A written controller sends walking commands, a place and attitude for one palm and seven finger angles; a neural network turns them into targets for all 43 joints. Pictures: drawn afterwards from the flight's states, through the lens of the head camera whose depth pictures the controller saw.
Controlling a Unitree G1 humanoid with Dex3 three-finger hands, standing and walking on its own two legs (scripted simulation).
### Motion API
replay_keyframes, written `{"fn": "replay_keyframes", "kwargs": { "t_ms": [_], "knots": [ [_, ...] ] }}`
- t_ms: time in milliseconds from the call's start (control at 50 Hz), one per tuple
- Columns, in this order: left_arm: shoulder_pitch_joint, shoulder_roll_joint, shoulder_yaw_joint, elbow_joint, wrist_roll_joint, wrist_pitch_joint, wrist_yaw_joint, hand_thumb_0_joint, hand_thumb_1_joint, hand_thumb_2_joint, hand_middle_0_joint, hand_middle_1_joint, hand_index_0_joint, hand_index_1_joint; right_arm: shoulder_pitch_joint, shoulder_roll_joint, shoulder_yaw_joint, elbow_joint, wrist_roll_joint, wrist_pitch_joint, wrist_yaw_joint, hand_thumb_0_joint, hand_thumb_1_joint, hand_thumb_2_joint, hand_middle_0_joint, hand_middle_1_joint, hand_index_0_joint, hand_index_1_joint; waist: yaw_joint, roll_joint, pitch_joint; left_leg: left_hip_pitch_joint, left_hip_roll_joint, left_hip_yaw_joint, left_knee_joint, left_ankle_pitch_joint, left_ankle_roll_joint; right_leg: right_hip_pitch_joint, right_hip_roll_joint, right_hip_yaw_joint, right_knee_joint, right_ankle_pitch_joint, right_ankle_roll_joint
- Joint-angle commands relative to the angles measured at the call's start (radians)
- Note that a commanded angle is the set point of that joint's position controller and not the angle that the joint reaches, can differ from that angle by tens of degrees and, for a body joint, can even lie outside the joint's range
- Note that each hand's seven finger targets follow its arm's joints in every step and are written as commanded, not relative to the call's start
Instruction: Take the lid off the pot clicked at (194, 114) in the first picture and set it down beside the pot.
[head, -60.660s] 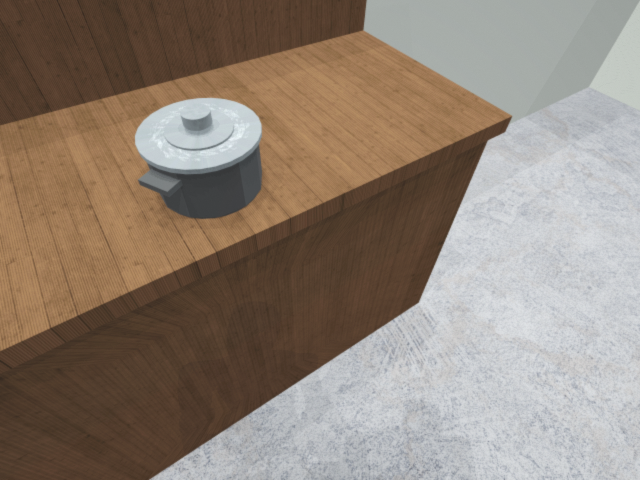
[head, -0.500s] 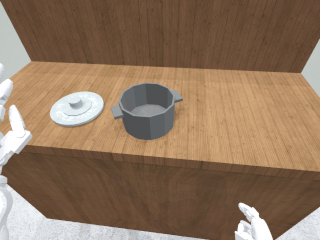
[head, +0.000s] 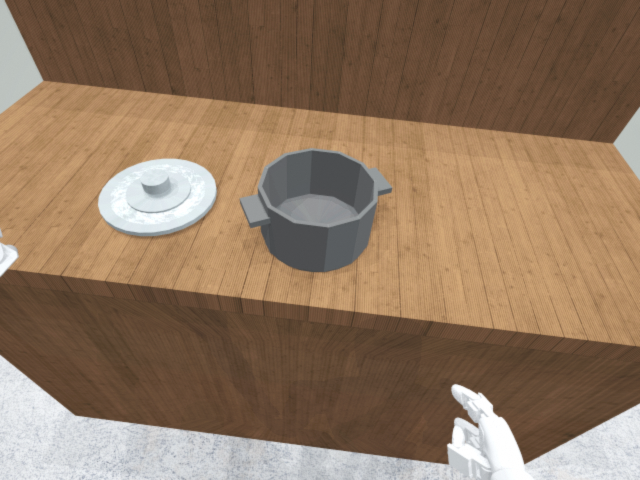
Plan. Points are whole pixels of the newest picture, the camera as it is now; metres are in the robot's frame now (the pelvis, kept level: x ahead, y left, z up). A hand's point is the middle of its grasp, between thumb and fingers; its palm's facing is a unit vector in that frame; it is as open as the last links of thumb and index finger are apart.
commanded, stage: step back with the hand held close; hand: left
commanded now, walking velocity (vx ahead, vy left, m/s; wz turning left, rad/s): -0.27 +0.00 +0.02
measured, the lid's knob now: (155, 181) +0.50 +0.33 +0.06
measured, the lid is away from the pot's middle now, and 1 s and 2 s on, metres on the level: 0.26 0.26 0.26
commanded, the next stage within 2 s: stop stepping back and stand still in 0.98 s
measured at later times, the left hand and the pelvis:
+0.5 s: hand (79, 291) +0.18 +0.21 +0.24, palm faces +0.30 -0.78 -0.55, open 7.4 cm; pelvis -0.04 +0.00 +0.00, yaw -4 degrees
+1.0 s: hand out of the picture +0.04 +0.23 +0.23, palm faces +0.44 -0.83 -0.33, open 7.4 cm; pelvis -0.18 +0.00 -0.01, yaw -2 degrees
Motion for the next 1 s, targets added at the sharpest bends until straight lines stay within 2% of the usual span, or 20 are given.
{"fn": "replay_keyframes", "kwargs": {
  "t_ms": [0, 60, 100, 140, 180, 260, 320, 360, 420, 480, 560, 620, 700, 760, 800, 840, 880, 920, 940, 980],
  "knots": [
    [-0.021, 0.121, 0.02, -0.156, 0.019, -0.058, -0.007, 0.0, 0.9, 0.9, -0.2, -0.3, -0.2, -0.3, -0.076, -0.17, -0.096, -0.166, 0.007, -0.014, -0.002, 0.0, -0.9, -0.9, 0.2, 0.3, 0.2, 0.3, -0.056, 0.148, -0.166, -0.002, 0.228, -0.203, -0.076, 0.477, -0.078, -0.004, -0.099, 0.101, 0.102, 0.282, -0.019],
    [0.07, 0.158, 0.067, -0.244, 0.018, -0.063, -0.008, 0.0, 0.9, 0.9, -0.2, -0.3, -0.2, -0.3, -0.061, -0.166, -0.112, -0.196, -0.004, 0.004, 0.011, 0.0, -0.9, -0.9, 0.2, 0.3, 0.2, 0.3, -0.049, 0.18, -0.245, 0.091, 0.317, -0.234, -0.066, 0.773, -0.07, -0.133, -0.073, 0.049, 0.249, -0.057, 0.001],
    [0.122, 0.183, 0.112, -0.301, 0.018, -0.062, -0.001, 0.0, 0.9, 0.9, -0.2, -0.3, -0.2, -0.3, -0.042, -0.165, -0.123, -0.216, -0.012, 0.011, 0.017, 0.0, -0.9, -0.9, 0.2, 0.3, 0.2, 0.3, -0.051, 0.161, -0.245, 0.028, 0.348, -0.248, -0.084, 0.759, -0.065, -0.163, -0.062, 0.042, 0.35, -0.2, 0.007],
    [0.177, 0.192, 0.135, -0.341, 0.009, -0.06, 0.012, 0.0, 0.9, 0.9, -0.2, -0.3, -0.2, -0.3, -0.028, -0.157, -0.124, -0.233, -0.01, 0.015, 0.018, 0.0, -0.9, -0.9, 0.2, 0.3, 0.2, 0.3, -0.055, 0.084, -0.24, 0.027, 0.346, -0.247, -0.057, 0.813, -0.062, -0.189, -0.062, 0.03, 0.353, -0.215, 0.008],
    [0.215, 0.197, 0.144, -0.366, 0.014, -0.053, 0.019, 0.0, 0.9, 0.9, -0.2, -0.3, -0.2, -0.3, -0.016, -0.155, -0.129, -0.244, 0.0, 0.022, 0.017, 0.0, -0.9, -0.9, 0.2, 0.3, 0.2, 0.3, -0.067, 0.067, -0.23, 0.035, 0.329, -0.208, -0.004, 0.964, -0.116, -0.163, -0.073, 0.0, 0.249, -0.138, 0.006],
    [0.221, 0.214, 0.16, -0.348, 0.015, -0.072, 0.02, 0.0, 0.9, 0.9, -0.2, -0.3, -0.2, -0.3, 0.006, -0.161, -0.131, -0.231, -0.001, 0.012, 0.012, 0.0, -0.9, -0.9, 0.2, 0.3, 0.2, 0.3, -0.08, 0.133, -0.217, 0.022, 0.301, -0.183, 0.028, 1.022, -0.133, -0.119, -0.082, -0.025, 0.174, -0.051, -0.001],
    [0.191, 0.227, 0.174, -0.345, 0.013, -0.089, 0.016, 0.0, 0.9, 0.9, -0.2, -0.3, -0.2, -0.3, 0.016, -0.165, -0.133, -0.22, -0.013, -0.006, 0.012, 0.0, -0.9, -0.9, 0.2, 0.3, 0.2, 0.3, -0.08, 0.22, -0.213, 0.051, 0.307, -0.191, 0.001, 1.066, -0.149, -0.149, -0.066, -0.033, 0.196, -0.158, -0.001],
    [0.194, 0.226, 0.172, -0.325, 0.011, -0.091, 0.017, 0.0, 0.9, 0.9, -0.2, -0.3, -0.2, -0.3, 0.025, -0.161, -0.135, -0.21, -0.012, -0.011, 0.015, 0.0, -0.9, -0.9, 0.2, 0.3, 0.2, 0.3, -0.08, 0.212, -0.236, 0.106, 0.319, -0.186, 0.019, 1.095, -0.151, -0.18, -0.071, -0.035, 0.196, -0.191, 0.0],
    [0.234, 0.231, 0.183, -0.354, 0.004, -0.087, 0.022, 0.0, 0.9, 0.9, -0.2, -0.3, -0.2, -0.3, 0.026, -0.159, -0.135, -0.216, -0.004, -0.014, 0.018, 0.0, -0.9, -0.9, 0.2, 0.3, 0.2, 0.3, -0.074, 0.17, -0.314, 0.141, 0.311, -0.172, 0.046, 1.041, -0.129, -0.153, -0.072, -0.029, 0.145, -0.145, 0.001],
    [0.304, 0.24, 0.202, -0.345, -0.009, -0.086, 0.024, 0.0, 0.9, 0.9, -0.2, -0.3, -0.2, -0.3, 0.005, -0.156, -0.131, -0.232, 0.004, 0.0, 0.014, 0.0, -0.9, -0.9, 0.2, 0.3, 0.2, 0.3, -0.068, 0.093, -0.352, 0.046, 0.29, -0.159, 0.053, 0.837, -0.11, -0.054, -0.102, -0.021, 0.094, 0.04, 0.0],
    [0.284, 0.257, 0.221, -0.333, -0.023, -0.094, 0.034, 0.0, 0.9, 0.9, -0.2, -0.3, -0.2, -0.3, -0.014, -0.151, -0.123, -0.246, 0.018, 0.013, -0.002, 0.0, -0.9, -0.9, 0.2, 0.3, 0.2, 0.3, -0.069, 0.062, -0.335, -0.109, 0.257, -0.153, 0.042, 0.538, -0.097, 0.017, -0.154, 0.016, 0.109, 0.196, -0.014],
    [0.294, 0.255, 0.219, -0.297, -0.027, -0.092, 0.044, 0.0, 0.9, 0.9, -0.2, -0.3, -0.2, -0.3, -0.012, -0.146, -0.126, -0.243, 0.023, 0.017, -0.012, 0.0, -0.9, -0.9, 0.2, 0.3, 0.2, 0.3, -0.073, 0.056, -0.314, -0.125, 0.229, -0.142, 0.056, 0.322, -0.09, -0.036, -0.168, 0.032, 0.074, 0.124, -0.023],
    [0.194, 0.23, 0.161, -0.191, -0.018, -0.097, 0.059, 0.0, 0.9, 0.9, -0.2, -0.3, -0.2, -0.3, -0.003, -0.143, -0.133, -0.223, 0.022, 0.02, -0.026, 0.0, -0.9, -0.9, 0.2, 0.3, 0.2, 0.3, -0.098, -0.03, -0.121, -0.178, 0.145, -0.122, 0.205, -0.102, -0.107, -0.277, -0.284, 0.175, -0.111, -0.16, -0.079],
    [0.092, 0.204, 0.094, -0.142, 0.005, -0.081, 0.07, 0.0, 0.9, 0.9, -0.2, -0.3, -0.2, -0.3, -0.006, -0.132, -0.133, -0.202, 0.018, 0.021, -0.036, 0.0, -0.9, -0.9, 0.2, 0.3, 0.2, 0.3, -0.102, -0.084, -0.041, -0.142, 0.116, -0.106, 0.426, -0.115, -0.113, -0.437, -0.366, 0.216, -0.197, -0.25, -0.119],
    [0.039, 0.184, 0.054, -0.107, 0.02, -0.063, 0.065, 0.0, 0.9, 0.9, -0.2, -0.3, -0.2, -0.3, -0.012, -0.123, -0.121, -0.202, 0.017, 0.018, -0.04, 0.0, -0.9, -0.9, 0.2, 0.3, 0.2, 0.3, -0.103, -0.126, 0.0, -0.181, 0.127, -0.111, 0.409, -0.102, -0.104, -0.42, -0.348, 0.163, -0.167, -0.172, -0.108],
    [-0.039, 0.173, 0.012, -0.129, 0.035, -0.066, 0.064, 0.0, 0.9, 0.9, -0.2, -0.3, -0.2, -0.3, -0.014, -0.131, -0.113, -0.192, 0.012, 0.006, -0.048, 0.0, -0.9, -0.9, 0.2, 0.3, 0.2, 0.3, -0.108, -0.068, 0.056, -0.168, 0.137, -0.112, 0.261, -0.08, -0.097, -0.435, -0.295, 0.105, -0.122, -0.156, -0.082],
    [-0.036, 0.159, -0.002, -0.169, 0.041, -0.085, 0.069, 0.0, 0.9, 0.9, -0.2, -0.3, -0.2, -0.3, -0.022, -0.158, -0.111, -0.196, 0.005, -0.014, -0.054, 0.0, -0.9, -0.9, 0.2, 0.3, 0.2, 0.3, -0.1, 0.087, 0.082, -0.271, 0.172, -0.183, 0.0, -0.106, -0.069, -0.345, -0.175, 0.038, -0.024, -0.206, -0.041],
    [0.022, 0.192, 0.047, -0.256, 0.044, -0.114, 0.073, 0.0, 0.9, 0.9, -0.2, -0.3, -0.2, -0.3, -0.027, -0.163, -0.118, -0.201, 0.003, -0.031, -0.055, 0.0, -0.9, -0.9, 0.2, 0.3, 0.2, 0.3, -0.082, 0.24, 0.003, -0.441, 0.235, -0.259, -0.137, -0.089, -0.043, -0.092, -0.078, -0.009, 0.147, -0.058, -0.01],
    [0.084, 0.196, 0.075, -0.254, 0.05, -0.119, 0.066, 0.0, 0.9, 0.9, -0.2, -0.3, -0.2, -0.3, -0.018, -0.153, -0.116, -0.206, -0.005, -0.038, -0.05, 0.0, -0.9, -0.9, 0.2, 0.3, 0.2, 0.3, -0.066, 0.305, -0.072, -0.515, 0.281, -0.292, -0.197, -0.179, -0.025, -0.01, -0.058, -0.02, 0.267, -0.093, -0.006],
    [0.086, 0.207, 0.103, -0.363, 0.063, -0.128, 0.058, 0.0, 0.9, 0.9, -0.2, -0.3, -0.2, -0.3, -0.01, -0.149, -0.12, -0.222, -0.021, -0.061, -0.041, 0.0, -0.9, -0.9, 0.2, 0.3, 0.2, 0.3, -0.062, 0.318, -0.157, -0.607, 0.342, -0.328, -0.255, -0.25, 0.006, 0.093, -0.032, -0.006, 0.447, -0.158, 0.011]
  ]
}}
